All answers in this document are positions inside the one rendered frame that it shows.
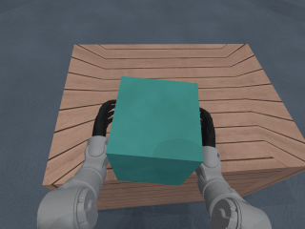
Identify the carton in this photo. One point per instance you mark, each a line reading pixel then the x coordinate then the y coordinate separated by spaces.
pixel 155 135

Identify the right robot upper arm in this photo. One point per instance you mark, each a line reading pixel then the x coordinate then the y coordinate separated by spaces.
pixel 230 213

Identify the left robot forearm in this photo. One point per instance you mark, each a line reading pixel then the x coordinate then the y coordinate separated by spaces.
pixel 93 171

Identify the pedestal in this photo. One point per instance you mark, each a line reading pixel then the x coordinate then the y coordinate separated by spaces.
pixel 257 139

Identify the right robot forearm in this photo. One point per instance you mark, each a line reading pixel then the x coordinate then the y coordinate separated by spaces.
pixel 211 184

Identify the left robot upper arm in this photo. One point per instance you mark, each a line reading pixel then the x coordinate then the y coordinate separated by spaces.
pixel 72 208

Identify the robot right hand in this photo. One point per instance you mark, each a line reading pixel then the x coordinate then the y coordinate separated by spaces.
pixel 207 128

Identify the robot left hand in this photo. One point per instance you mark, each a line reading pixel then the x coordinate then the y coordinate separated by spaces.
pixel 102 120

